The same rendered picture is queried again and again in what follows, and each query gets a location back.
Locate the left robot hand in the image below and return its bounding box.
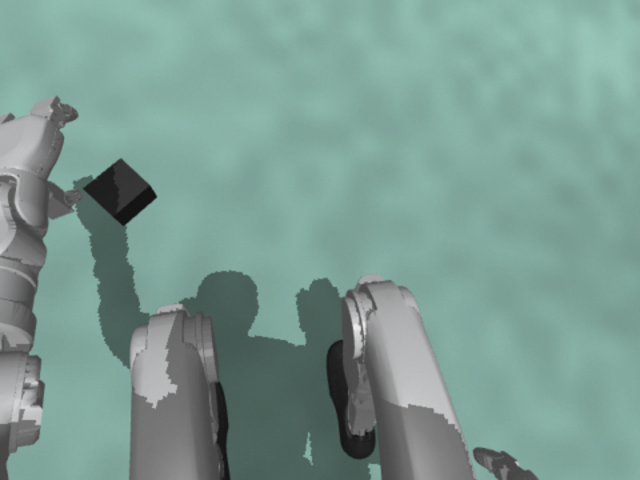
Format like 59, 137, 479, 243
0, 96, 83, 220

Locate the right robot hand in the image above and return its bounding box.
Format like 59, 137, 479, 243
473, 447, 539, 480

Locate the small box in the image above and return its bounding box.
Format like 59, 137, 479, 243
83, 158, 157, 226

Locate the right robot foot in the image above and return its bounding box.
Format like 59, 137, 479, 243
326, 340, 376, 459

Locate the left robot arm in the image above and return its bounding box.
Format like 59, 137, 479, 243
0, 168, 49, 480

